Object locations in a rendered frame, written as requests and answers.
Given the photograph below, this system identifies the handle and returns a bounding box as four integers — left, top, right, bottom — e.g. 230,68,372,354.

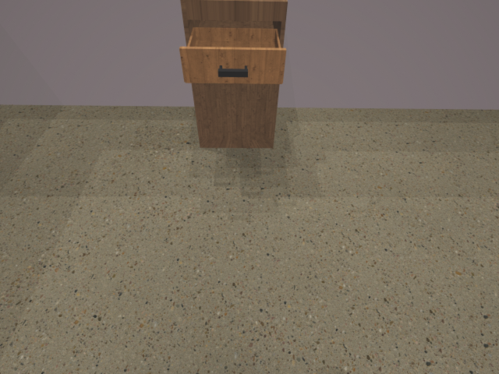
218,65,248,77

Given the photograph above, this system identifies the drawer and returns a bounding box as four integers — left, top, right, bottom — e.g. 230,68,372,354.
179,27,286,84

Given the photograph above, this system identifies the cabinet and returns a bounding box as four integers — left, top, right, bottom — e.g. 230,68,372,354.
180,0,288,148

